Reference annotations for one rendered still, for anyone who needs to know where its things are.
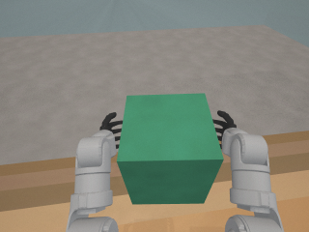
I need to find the left robot hand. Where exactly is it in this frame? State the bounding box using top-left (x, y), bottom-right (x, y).
top-left (99, 112), bottom-right (123, 149)

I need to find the right robot hand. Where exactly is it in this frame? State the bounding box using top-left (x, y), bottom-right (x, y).
top-left (212, 110), bottom-right (237, 149)

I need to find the robot left forearm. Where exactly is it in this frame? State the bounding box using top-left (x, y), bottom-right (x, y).
top-left (66, 130), bottom-right (117, 232)

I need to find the right robot upper arm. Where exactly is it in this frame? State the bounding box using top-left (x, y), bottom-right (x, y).
top-left (225, 215), bottom-right (283, 232)

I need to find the robot right forearm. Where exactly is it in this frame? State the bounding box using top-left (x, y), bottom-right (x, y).
top-left (221, 128), bottom-right (285, 232)

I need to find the left robot upper arm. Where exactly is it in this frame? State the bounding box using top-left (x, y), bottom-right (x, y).
top-left (68, 217), bottom-right (119, 232)

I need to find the carton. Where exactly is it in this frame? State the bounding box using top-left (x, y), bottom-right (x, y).
top-left (117, 93), bottom-right (224, 205)

